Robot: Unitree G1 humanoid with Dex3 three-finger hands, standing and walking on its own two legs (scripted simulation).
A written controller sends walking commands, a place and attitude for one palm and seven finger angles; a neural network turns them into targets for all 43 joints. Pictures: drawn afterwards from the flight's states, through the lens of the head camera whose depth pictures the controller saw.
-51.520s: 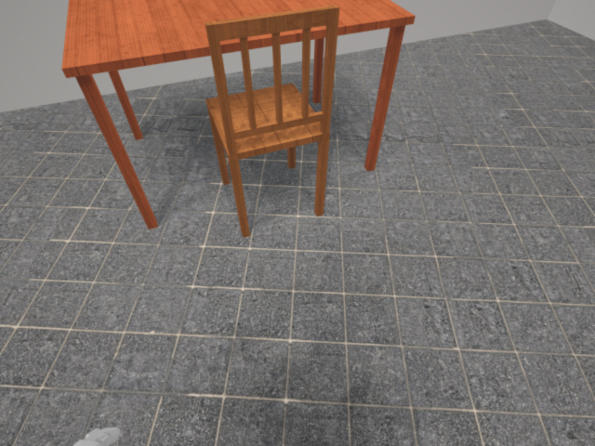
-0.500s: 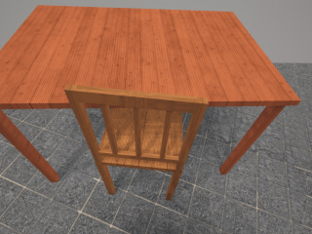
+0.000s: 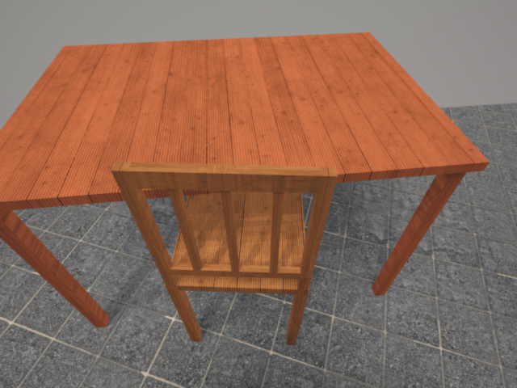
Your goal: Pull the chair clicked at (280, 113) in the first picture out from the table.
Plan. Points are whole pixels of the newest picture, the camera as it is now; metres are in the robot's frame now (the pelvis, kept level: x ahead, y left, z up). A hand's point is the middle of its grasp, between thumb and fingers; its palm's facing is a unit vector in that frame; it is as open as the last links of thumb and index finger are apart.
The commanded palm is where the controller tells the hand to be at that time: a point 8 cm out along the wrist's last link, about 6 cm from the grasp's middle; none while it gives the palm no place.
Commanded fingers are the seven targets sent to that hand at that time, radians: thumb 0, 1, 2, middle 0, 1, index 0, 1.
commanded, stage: come to a stop and stand still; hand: left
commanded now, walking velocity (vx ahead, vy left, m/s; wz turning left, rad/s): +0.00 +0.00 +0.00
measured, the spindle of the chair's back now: (231, 233) +0.44 +0.08 -0.08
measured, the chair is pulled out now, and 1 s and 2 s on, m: -0.08 -0.08 -0.08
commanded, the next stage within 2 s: look again from close up in 0.66 s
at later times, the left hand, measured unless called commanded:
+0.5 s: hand out of the picture +0.03 +0.18 -0.17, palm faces +0.00 -0.98 -0.20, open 7.4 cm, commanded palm none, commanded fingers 0.00 0.90 0.90 -0.20 -0.30 -0.20 -0.30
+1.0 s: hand out of the picture +0.04 +0.19 -0.17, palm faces +0.00 -0.98 -0.19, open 7.4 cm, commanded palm none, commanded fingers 0.00 0.90 0.90 -0.20 -0.30 -0.20 -0.30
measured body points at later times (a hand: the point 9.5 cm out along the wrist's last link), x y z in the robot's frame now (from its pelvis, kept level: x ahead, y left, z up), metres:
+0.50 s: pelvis +0.02 +0.01 +0.01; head +0.03 +0.01 +0.46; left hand +0.04 +0.23 -0.15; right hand +0.02 -0.21 -0.15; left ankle +0.01 +0.11 -0.73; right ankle +0.00 -0.09 -0.73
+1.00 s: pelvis +0.03 +0.01 +0.01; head +0.04 +0.02 +0.46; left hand +0.04 +0.24 -0.15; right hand +0.06 -0.22 -0.14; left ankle +0.01 +0.11 -0.73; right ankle +0.00 -0.09 -0.73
